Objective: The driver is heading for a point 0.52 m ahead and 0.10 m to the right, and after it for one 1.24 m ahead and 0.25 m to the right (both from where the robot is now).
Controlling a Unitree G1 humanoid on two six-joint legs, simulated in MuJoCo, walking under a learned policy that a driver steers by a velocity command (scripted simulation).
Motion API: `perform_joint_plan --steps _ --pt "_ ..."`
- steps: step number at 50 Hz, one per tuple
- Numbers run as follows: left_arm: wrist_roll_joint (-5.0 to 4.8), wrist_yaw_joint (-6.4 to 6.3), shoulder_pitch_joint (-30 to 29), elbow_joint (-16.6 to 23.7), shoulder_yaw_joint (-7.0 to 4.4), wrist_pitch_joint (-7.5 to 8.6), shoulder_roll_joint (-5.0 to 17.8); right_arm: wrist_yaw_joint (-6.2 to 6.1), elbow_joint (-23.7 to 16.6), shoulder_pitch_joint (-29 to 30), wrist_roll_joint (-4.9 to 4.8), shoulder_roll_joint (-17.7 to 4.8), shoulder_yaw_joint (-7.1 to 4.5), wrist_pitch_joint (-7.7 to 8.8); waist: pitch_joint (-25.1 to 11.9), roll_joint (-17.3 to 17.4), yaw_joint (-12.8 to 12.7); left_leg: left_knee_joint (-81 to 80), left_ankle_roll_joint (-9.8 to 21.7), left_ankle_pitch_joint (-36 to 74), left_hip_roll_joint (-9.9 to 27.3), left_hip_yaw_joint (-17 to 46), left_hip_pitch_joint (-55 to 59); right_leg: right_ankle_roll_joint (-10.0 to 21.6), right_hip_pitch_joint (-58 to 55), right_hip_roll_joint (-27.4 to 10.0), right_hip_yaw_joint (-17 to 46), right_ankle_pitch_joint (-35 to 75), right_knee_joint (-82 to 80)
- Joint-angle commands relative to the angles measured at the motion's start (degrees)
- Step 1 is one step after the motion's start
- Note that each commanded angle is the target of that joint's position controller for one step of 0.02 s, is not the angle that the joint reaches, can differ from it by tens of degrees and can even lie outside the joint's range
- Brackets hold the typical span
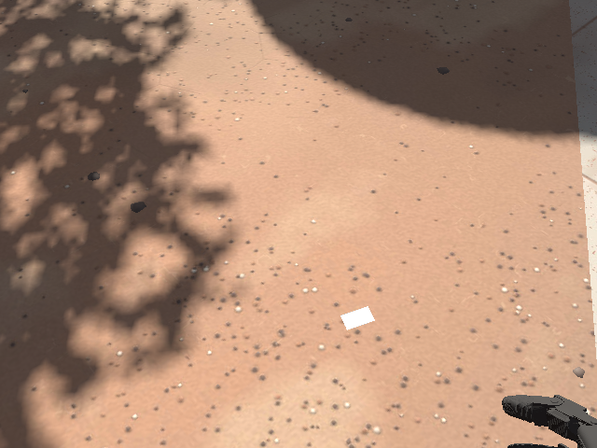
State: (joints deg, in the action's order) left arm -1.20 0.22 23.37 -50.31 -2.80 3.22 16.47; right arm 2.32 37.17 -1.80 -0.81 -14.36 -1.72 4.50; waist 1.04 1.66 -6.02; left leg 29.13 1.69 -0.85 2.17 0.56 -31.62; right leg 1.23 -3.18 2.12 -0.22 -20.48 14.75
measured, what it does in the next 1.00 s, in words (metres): walks ahead, turning right: left foot, then right foot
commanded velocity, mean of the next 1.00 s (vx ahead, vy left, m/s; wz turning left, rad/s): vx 0.36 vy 0.00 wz -0.31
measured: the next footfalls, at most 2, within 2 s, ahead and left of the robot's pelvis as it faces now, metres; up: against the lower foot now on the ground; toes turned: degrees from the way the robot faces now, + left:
left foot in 0.04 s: +0.19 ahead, +0.12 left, +0.00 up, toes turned +1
right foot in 0.56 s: +0.47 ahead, -0.15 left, +0.00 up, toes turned -17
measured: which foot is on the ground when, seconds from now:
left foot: up 0.00-0.02, down 0.04-0.56, up 0.58-1.00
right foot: down 0.00-0.06, up 0.08-0.54, down 0.56-1.00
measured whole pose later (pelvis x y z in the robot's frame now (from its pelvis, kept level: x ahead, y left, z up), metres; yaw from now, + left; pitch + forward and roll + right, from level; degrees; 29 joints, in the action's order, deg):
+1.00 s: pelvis +0.47 -0.06 +0.00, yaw -22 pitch +2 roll -1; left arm 0.2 -0.8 10.8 -41.2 -2.9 -0.4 16.2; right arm -0.8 43.7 -8.0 0.3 -16.2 -2.5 1.7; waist 1.1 1.8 -1.3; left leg 37.9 -3.9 -9.1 2.0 3.7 -28.9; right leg 3.9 14.1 6.7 6.0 -14.1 26.5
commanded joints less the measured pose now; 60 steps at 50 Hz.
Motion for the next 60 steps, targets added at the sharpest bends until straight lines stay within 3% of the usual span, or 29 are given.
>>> perform_joint_plan --steps 1,2,3,4,5,6,7,8,12,18,23,26,28,29,30,31,32,33,34,35,38,43,48,51,52,53,54,55,60 --pt "-0.08 -0.72 -1.46 2.25 -2.36 -0.38 10.50 -0.17 -1.71 -7.16 0.29 -8.77 -3.47 1.09 -5.12 -6.28 8.64 -3.09 3.63 -1.71 -2.93 -2.76 14.98 6.19 1.28 -13.40 4.71 48.75 12.31" --pt "0.72 -0.87 -2.15 3.37 -1.51 -0.25 8.73 -0.80 0.57 -17.10 0.81 -11.89 -4.63 0.93 -12.69 -4.40 12.88 -0.18 6.65 0.90 2.51 2.40 31.69 4.33 10.18 -10.92 2.86 42.06 25.40" --pt "1.26 -0.52 4.05 4.93 0.53 0.89 2.55 -1.15 1.60 -23.20 1.64 -17.77 -6.00 0.52 -21.78 8.69 11.82 -1.09 15.66 -5.30 17.49 27.08 55.13 -0.03 33.83 -1.92 -0.53 15.50 48.38" --pt "0.78 -0.06 3.49 3.90 0.38 2.12 4.14 -1.09 2.38 -24.90 0.61 -13.67 -4.97 0.11 -25.32 12.13 12.72 -8.64 18.02 -11.80 20.70 40.99 57.16 -0.23 42.41 0.26 6.39 -12.53 56.80" --pt "-0.76 0.38 -1.69 5.41 -0.97 2.78 8.69 -1.22 2.25 -21.04 0.29 -11.11 -3.91 -0.04 -15.56 7.97 12.51 -10.30 15.20 -15.59 18.50 33.63 49.89 0.27 47.44 -3.31 6.96 -10.09 60.07" --pt "-1.00 0.44 -5.86 6.50 -0.91 3.04 8.56 -1.31 1.79 -17.06 0.33 -9.86 -3.43 -0.15 -9.32 4.46 11.07 -11.81 13.46 -13.50 16.02 26.34 41.17 0.45 47.35 -6.09 4.96 -4.84 57.91" --pt "-0.16 0.30 -7.85 6.85 -0.99 2.91 7.90 -1.08 1.79 -13.91 0.73 -8.43 -2.96 -0.11 -4.77 1.90 9.35 -14.08 12.65 -9.40 13.65 21.48 33.22 0.07 45.63 -7.75 3.94 -1.24 54.16" --pt "0.22 0.18 -6.84 6.31 -1.26 2.23 7.32 -0.95 1.63 -11.72 1.25 -6.84 -2.49 0.26 -3.14 2.75 7.21 -16.20 11.77 -6.13 12.02 17.42 27.92 -0.24 42.10 -9.44 4.45 1.54 51.53" --pt "-0.01 -0.24 -5.81 5.67 -0.81 -0.30 3.97 -0.99 3.76 -10.60 1.53 -7.72 -3.10 1.96 -0.69 3.07 4.91 -21.83 12.16 -0.15 11.21 7.96 20.19 -2.14 39.42 -10.11 5.38 8.09 46.72" --pt "0.25 0.99 -15.66 8.54 -0.37 0.31 2.43 -2.19 6.64 -12.79 1.42 -9.75 -3.51 1.92 1.83 1.05 8.13 -23.39 8.77 3.92 9.46 -3.38 22.94 -1.68 39.32 -8.17 3.32 26.65 27.59" --pt "0.20 2.54 -22.62 12.68 -0.13 0.19 2.39 -2.62 9.70 -16.87 0.32 -11.31 -4.18 0.19 3.86 0.25 10.47 -20.01 7.40 7.52 13.17 -5.94 34.46 0.76 43.14 -7.18 1.23 22.26 20.45" --pt "0.33 3.35 -20.76 14.18 -1.11 -0.04 4.27 -3.36 9.70 -15.74 -0.12 -13.21 -4.84 -1.37 1.06 2.48 7.98 -10.80 5.36 29.37 13.90 -8.30 38.69 3.52 37.84 -3.61 -3.26 12.71 19.82" --pt "0.74 2.86 -6.56 11.12 -3.97 -0.09 9.09 -4.40 8.65 -14.01 0.06 -12.91 -4.57 -2.60 -6.61 1.54 0.24 10.66 1.72 40.57 9.76 -11.36 33.29 6.50 18.39 1.44 -5.06 16.84 15.14" --pt "0.99 1.60 0.41 10.28 -5.63 -0.48 14.88 -4.64 6.88 -15.73 1.61 -10.46 -3.47 -2.02 -13.43 -7.21 -1.33 29.63 -1.68 18.76 5.99 -11.58 18.28 10.66 0.12 -8.41 9.62 33.11 15.87" --pt "1.25 1.55 -2.60 11.82 -5.67 -0.26 18.56 -3.30 5.13 -22.55 2.98 -3.78 -1.07 -0.42 -21.91 -18.45 5.34 48.89 -5.24 -36.35 -6.57 -4.10 -4.02 22.80 -17.92 -22.86 39.11 39.87 12.28" --pt "0.93 1.59 -1.14 13.10 -4.57 -0.33 13.53 -2.47 6.10 -17.17 1.29 -9.84 -2.28 0.98 -25.92 -8.31 0.22 52.47 -4.14 -36.39 -3.71 5.63 -6.54 21.38 -18.23 -21.80 37.44 42.40 10.46" --pt "0.91 1.52 -4.08 13.36 -3.88 -0.17 11.40 -2.29 4.05 -12.09 -0.41 -10.47 -2.47 1.50 -18.19 -6.68 0.53 50.72 -3.18 -32.05 -1.51 4.91 -9.52 19.19 -12.01 -19.71 28.32 46.74 10.32" --pt "0.26 1.31 -7.05 13.55 -3.65 -0.27 10.06 -2.86 4.02 -10.52 0.14 -9.79 -2.33 1.53 -12.13 -1.52 2.42 46.40 -3.24 -27.83 0.72 3.91 -9.35 16.91 -3.78 -16.79 22.73 47.06 9.39" --pt "0.12 0.93 -9.87 14.19 -3.37 -0.65 8.91 -3.46 3.99 -9.86 1.09 -10.30 -2.75 1.04 -8.39 -1.06 4.14 42.83 -3.74 -25.14 1.95 3.49 -7.35 15.83 3.62 -15.11 19.80 46.52 7.72" --pt "1.02 0.63 -11.45 15.00 -3.15 -0.91 8.49 -3.66 3.76 -10.69 1.15 -10.48 -3.01 0.09 -7.47 -2.78 6.13 41.41 -4.03 -23.47 2.54 3.95 -3.14 15.54 9.58 -13.85 18.40 47.19 6.01" --pt "1.50 0.14 -13.23 15.43 -3.49 -1.10 9.35 -4.19 4.21 -13.71 1.40 -8.33 -2.69 -1.71 -7.80 -4.53 8.43 34.78 -6.13 -20.03 1.25 2.83 0.17 15.73 16.08 -12.01 14.58 51.53 4.67" --pt "0.97 -1.37 -12.56 13.94 -2.95 -2.45 8.70 -4.04 3.53 -8.97 1.31 -6.73 -2.01 -2.32 -9.61 -6.64 6.39 20.56 -7.32 -7.82 0.76 2.58 2.54 12.37 15.98 -9.84 11.30 45.43 5.72" --pt "1.63 -1.17 -11.94 12.00 -2.13 -3.16 7.81 -3.23 2.50 -4.52 1.04 -7.63 -2.27 -2.08 -7.01 -7.86 4.27 10.18 -5.94 -7.81 0.00 2.87 6.01 11.59 14.19 -11.43 14.64 36.55 7.63" --pt "0.90 -1.06 -13.34 11.17 -1.14 -3.15 5.99 -2.72 3.07 -6.68 1.51 -7.30 -2.46 -1.12 -5.72 -7.66 6.69 -3.16 -2.85 -2.08 -0.75 1.93 13.72 8.89 14.73 -10.22 16.46 30.56 12.22" --pt "1.45 -1.03 -11.31 10.70 -0.58 -2.72 4.46 -2.84 2.99 -7.14 2.36 -8.67 -2.61 -0.69 -6.15 -5.28 6.37 -6.77 -1.09 11.26 2.82 5.64 19.84 5.99 16.72 -7.47 16.06 24.78 13.88" --pt "3.05 -0.85 -6.96 10.43 -0.24 -2.12 3.31 -3.27 2.22 -7.08 2.97 -12.27 -3.16 -0.73 -8.76 2.27 3.11 -3.72 2.48 29.14 10.33 11.72 26.81 3.13 20.13 -2.45 12.46 11.24 18.39" --pt "2.58 -1.11 -3.92 9.37 -0.19 -2.13 2.86 -3.44 2.91 -6.47 3.20 -9.54 -2.45 -1.36 -10.39 9.09 2.03 -3.27 9.53 30.09 14.52 16.27 27.83 0.08 22.25 0.47 8.70 -2.90 21.05" --pt "2.59 -1.33 -6.03 9.58 -0.30 -2.66 4.51 -3.18 3.19 -6.05 2.36 -6.08 -1.49 -1.70 -10.24 9.54 3.16 -4.94 11.61 23.57 15.25 18.87 25.34 -1.66 20.80 -1.34 7.36 -3.25 20.51" --pt "2.05 -1.15 -10.36 8.51 -0.74 -5.55 5.11 -1.99 3.48 -3.59 1.57 -7.74 -1.74 -1.84 -4.54 2.18 5.11 -3.52 1.90 0.24 3.98 7.26 19.42 0.47 16.81 -2.35 8.03 9.31 11.90"
Over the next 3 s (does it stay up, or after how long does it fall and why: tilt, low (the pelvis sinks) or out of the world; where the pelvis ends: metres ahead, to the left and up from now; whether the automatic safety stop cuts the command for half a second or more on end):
stays up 0.58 -0.07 0.00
